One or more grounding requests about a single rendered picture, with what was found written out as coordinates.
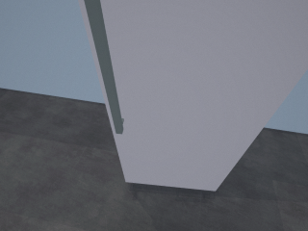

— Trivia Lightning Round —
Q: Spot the fridge door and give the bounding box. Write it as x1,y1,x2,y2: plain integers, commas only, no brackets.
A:
78,0,308,192

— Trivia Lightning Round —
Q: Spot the handle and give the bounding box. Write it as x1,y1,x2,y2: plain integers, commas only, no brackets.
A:
84,0,124,135

